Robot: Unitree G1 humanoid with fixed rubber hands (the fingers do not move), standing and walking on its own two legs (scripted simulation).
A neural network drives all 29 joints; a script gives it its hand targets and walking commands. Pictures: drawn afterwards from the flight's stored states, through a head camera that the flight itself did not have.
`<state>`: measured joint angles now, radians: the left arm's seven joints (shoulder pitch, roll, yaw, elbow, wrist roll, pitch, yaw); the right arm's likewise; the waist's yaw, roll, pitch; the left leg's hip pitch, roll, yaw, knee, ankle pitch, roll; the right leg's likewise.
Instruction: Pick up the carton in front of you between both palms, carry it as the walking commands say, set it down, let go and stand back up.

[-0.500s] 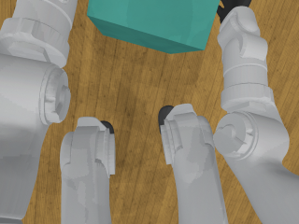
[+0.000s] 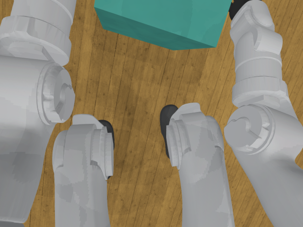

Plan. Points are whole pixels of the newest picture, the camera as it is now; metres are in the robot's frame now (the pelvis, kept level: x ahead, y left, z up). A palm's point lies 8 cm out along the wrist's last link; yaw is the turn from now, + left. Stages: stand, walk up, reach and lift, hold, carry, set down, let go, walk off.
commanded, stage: set down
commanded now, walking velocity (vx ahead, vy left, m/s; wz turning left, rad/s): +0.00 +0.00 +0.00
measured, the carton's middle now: out of the picture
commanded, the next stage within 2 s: let go in 1.34 s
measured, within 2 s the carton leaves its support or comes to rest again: neither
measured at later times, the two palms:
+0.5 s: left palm out of the picture +0.63 +0.12 -0.12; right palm out of the picture +0.53 -0.23 -0.13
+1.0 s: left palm out of the picture +0.63 +0.14 +0.04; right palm out of the picture +0.52 -0.23 +0.03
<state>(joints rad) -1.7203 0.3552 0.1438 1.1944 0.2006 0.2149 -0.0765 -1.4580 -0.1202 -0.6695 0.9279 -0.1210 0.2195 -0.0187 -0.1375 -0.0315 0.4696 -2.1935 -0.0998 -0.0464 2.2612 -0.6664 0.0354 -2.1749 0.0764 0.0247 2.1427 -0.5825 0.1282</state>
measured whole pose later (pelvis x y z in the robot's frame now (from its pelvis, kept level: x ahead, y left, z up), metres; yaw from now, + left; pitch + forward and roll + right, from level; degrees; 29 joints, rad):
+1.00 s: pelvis +0.00 -0.01 +0.14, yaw +0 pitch +47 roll -4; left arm -1.63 0.56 0.02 1.11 -0.01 0.30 -0.09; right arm -1.28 -0.10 -0.44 0.67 0.06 0.29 -0.19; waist -0.18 0.02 0.13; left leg -2.00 -0.05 -0.04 1.71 -0.53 0.02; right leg -2.00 0.03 0.00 1.61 -0.43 0.05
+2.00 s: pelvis +0.09 -0.04 +0.36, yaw +3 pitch +23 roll +1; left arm -0.36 0.18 0.20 0.64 0.09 0.08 0.04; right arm -0.14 -0.18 -0.09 0.47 0.00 0.08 0.10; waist -0.12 -0.02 -0.02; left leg -0.81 -0.03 -0.07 0.72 -0.31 -0.02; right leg -0.86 0.03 0.02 0.72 -0.26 -0.02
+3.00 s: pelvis +0.12 -0.02 +0.39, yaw +2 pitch -1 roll +0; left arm 0.22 0.27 0.04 0.60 0.05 0.05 0.00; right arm 0.20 -0.29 -0.04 0.54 -0.04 0.09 -0.01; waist 0.00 0.03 0.01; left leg -0.18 -0.01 -0.05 0.53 -0.33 0.00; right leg -0.23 0.03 0.04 0.53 -0.28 -0.01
